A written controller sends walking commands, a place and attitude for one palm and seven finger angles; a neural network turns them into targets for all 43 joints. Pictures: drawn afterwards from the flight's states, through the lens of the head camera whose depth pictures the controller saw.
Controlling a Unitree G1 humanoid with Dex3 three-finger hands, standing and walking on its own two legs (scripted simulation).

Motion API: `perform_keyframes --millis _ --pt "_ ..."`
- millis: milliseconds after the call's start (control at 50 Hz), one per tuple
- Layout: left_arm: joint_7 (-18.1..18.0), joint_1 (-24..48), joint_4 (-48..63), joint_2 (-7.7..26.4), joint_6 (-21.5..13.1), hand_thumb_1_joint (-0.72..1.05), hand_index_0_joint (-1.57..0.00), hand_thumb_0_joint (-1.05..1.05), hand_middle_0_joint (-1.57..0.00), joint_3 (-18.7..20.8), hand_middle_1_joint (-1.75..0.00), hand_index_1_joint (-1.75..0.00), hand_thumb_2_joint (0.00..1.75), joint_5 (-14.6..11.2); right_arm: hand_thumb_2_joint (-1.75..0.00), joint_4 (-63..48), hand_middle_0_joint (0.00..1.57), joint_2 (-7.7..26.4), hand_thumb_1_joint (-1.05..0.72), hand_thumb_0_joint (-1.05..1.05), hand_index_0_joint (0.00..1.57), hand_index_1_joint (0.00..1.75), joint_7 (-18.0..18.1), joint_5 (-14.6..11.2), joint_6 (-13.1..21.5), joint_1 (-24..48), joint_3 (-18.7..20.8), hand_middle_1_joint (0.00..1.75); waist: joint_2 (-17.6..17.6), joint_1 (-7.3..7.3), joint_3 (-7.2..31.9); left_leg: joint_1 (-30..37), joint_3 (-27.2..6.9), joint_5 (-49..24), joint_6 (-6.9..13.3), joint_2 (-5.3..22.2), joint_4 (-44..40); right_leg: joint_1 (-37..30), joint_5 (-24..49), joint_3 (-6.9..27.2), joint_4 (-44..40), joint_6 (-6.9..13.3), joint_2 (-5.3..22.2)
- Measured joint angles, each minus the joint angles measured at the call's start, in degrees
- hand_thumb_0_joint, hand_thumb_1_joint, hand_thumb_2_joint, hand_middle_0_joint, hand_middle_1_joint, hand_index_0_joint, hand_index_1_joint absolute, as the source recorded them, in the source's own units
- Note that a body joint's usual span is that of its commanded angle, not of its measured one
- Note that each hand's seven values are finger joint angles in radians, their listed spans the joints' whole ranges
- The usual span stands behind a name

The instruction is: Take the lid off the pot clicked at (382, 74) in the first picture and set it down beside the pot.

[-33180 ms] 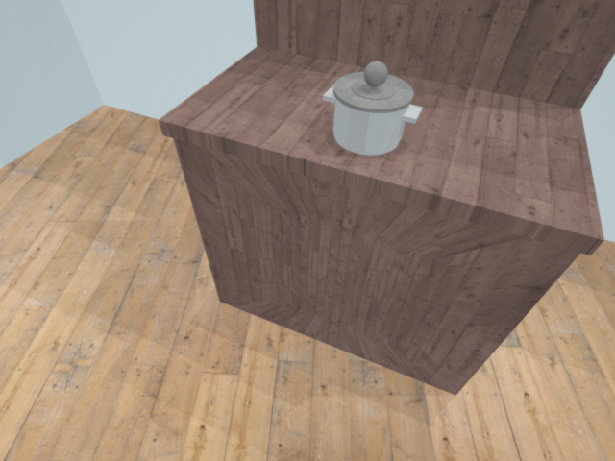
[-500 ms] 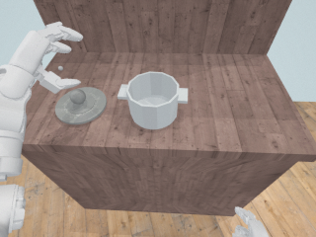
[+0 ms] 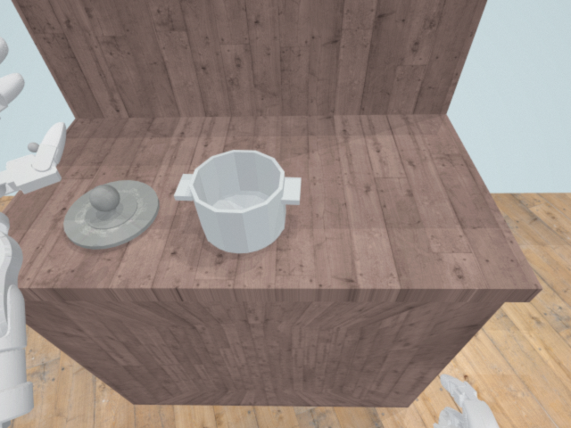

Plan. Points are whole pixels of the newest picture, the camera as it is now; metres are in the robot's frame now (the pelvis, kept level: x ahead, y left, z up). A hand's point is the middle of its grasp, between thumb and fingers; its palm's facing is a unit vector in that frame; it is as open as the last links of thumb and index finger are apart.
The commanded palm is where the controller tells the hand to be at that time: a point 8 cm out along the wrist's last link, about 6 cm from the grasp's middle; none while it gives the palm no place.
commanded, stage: draw the hand back to the body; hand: left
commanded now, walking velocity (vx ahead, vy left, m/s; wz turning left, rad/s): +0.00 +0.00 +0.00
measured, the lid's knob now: (104, 198) +0.44 +0.35 +0.07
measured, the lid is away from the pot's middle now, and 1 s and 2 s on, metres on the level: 0.23 0.23 0.23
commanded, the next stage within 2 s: step back with the hand held close in 1.16 s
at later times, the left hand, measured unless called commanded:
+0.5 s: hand (4, 212) +0.24 +0.27 +0.26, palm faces +0.49 -0.84 -0.22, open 7.5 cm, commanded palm +0.18 +0.30 +0.25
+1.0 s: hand out of the picture +0.16 +0.27 +0.24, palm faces +0.45 -0.84 -0.31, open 7.4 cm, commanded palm +0.10 +0.31 +0.24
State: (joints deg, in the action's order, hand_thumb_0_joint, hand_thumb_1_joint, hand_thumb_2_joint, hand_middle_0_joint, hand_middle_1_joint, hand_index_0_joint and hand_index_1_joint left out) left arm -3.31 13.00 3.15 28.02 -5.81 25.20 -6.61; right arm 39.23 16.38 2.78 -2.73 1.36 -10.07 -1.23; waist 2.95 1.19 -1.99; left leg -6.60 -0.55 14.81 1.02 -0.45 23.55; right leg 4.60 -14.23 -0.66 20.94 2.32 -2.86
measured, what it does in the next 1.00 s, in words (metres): stands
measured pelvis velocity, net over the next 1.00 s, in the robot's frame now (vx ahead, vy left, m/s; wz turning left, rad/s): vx -0.03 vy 0.03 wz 0.00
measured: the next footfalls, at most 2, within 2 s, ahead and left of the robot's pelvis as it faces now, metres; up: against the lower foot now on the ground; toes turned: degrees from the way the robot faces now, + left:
none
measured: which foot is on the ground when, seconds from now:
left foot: down 0.00-1.00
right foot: down 0.00-1.00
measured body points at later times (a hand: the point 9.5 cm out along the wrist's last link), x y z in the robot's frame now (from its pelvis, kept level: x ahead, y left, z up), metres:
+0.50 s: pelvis -0.02 +0.00 +0.00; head -0.03 -0.01 +0.45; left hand +0.20 +0.31 +0.27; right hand +0.18 -0.21 -0.09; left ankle -0.02 +0.11 -0.74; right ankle -0.03 -0.09 -0.74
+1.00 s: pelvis -0.03 +0.03 +0.00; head -0.05 +0.02 +0.45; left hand +0.13 +0.31 +0.26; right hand +0.18 -0.18 -0.07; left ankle -0.02 +0.11 -0.74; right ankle -0.03 -0.09 -0.74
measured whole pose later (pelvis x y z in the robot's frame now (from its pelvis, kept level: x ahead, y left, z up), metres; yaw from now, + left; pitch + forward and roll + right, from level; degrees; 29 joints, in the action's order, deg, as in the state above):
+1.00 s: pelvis -0.03 +0.03 +0.00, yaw +0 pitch -6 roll -1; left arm -3.8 -19.3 32.9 21.6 -7.8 23.0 -6.9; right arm 37.8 12.4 2.8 -0.8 4.5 -8.1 -2.5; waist 2.5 3.9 -1.8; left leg -4.1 0.2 12.8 2.8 -1.8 22.7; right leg 1.4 -11.3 -0.1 18.5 0.4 -1.4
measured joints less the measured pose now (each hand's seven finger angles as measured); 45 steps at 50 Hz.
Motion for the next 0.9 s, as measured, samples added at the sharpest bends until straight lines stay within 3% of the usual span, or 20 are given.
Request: perform_keyframes --millis 140,240,360,440,580,700,820,900 --pt "-0.2 -5.3 5.2 -2.8 0.6 0.47 -0.31 0.01 -0.31 -0.5 -0.45 -0.46 0.89 -0.8 -0.90 -1.2 0.20 -0.7 -0.91 0.01 0.20 0.30 0.4 0.0 0.8 2.5 -0.2 0.30 0.4 0.77 -0.2 0.6 -0.1 -0.4 -0.4 0.3 -0.2 -0.6 0.4 -0.1 0.0 0.4 -0.3" --pt "-0.3 -5.9 5.1 -2.1 0.0 0.60 -0.28 0.01 -0.28 -0.2 -0.40 -0.41 0.89 -1.0 -0.90 -1.2 0.20 -2.0 -0.91 0.01 0.20 0.30 0.9 0.2 0.8 3.7 -0.9 0.30 0.1 1.21 -0.4 0.9 -0.4 -0.9 -0.6 0.4 -0.2 -1.0 0.8 -0.5 -0.2 0.6 -0.4" --pt "-0.7 -9.7 9.4 -5.0 0.2 0.75 -0.24 0.01 -0.24 -1.2 -0.35 -0.36 0.90 -1.4 -0.90 -1.5 0.20 -2.5 -0.91 0.01 0.20 0.30 0.8 0.5 1.5 3.6 -1.4 0.30 0.6 1.70 -0.8 1.4 -0.2 -1.5 -0.3 0.3 -0.7 -1.5 1.6 -0.3 -1.0 0.3 -0.3" --pt "-0.6 -11.6 10.8 -4.4 -0.6 0.82 -0.22 0.01 -0.23 -1.0 -0.32 -0.33 0.90 -1.3 -0.90 -0.7 0.20 -3.2 -0.91 0.01 0.20 0.30 1.1 0.8 1.4 3.4 -1.6 0.30 0.3 1.59 -0.7 1.7 -0.2 -1.8 -0.2 0.1 -1.0 -1.8 1.9 -0.2 -1.3 0.1 -0.1" --pt "-0.9 -16.4 15.8 -6.4 -1.0 0.87 -0.21 0.01 -0.21 -1.9 -0.30 -0.31 0.90 -1.3 -0.90 -0.5 0.20 -3.0 -0.90 0.01 0.20 0.30 0.9 1.1 2.0 2.2 -1.4 0.30 0.4 1.69 -0.8 2.3 0.3 -2.2 0.4 -0.3 -1.5 -2.4 2.5 0.3 -1.8 -0.4 0.3" --pt "-0.6 -21.2 19.7 -5.1 -1.8 0.89 -0.21 0.01 -0.21 -1.0 -0.30 -0.31 0.90 -1.0 -0.90 -0.1 0.20 -3.4 -0.90 0.01 0.20 0.30 0.8 1.6 2.2 1.9 -1.1 0.30 -0.1 1.63 -0.4 2.6 0.7 -2.2 0.8 -0.5 -1.4 -2.8 2.7 0.6 -2.2 -0.8 0.6" --pt "-0.5 -25.6 23.7 -7.0 -1.6 0.89 -0.20 0.01 -0.21 -2.5 -0.30 -0.31 0.90 -0.8 -0.90 -0.6 0.20 -3.2 -0.90 0.01 0.20 0.30 0.4 1.6 2.6 1.9 -1.0 0.30 -0.1 1.99 -0.3 2.6 0.7 -2.3 1.3 -1.0 -1.3 -3.0 3.0 0.6 -2.4 -1.4 1.0" --pt "-0.4 -29.2 27.0 -5.9 -1.8 0.89 -0.21 0.01 -0.21 -2.0 -0.30 -0.31 0.90 -0.4 -0.90 -1.0 0.20 -3.6 -0.90 0.01 0.20 0.30 0.3 2.0 3.1 2.0 -1.0 0.30 -0.3 2.21 -0.1 2.5 0.9 -2.1 1.5 -1.1 -1.0 -3.0 3.0 0.7 -2.4 -1.6 1.2"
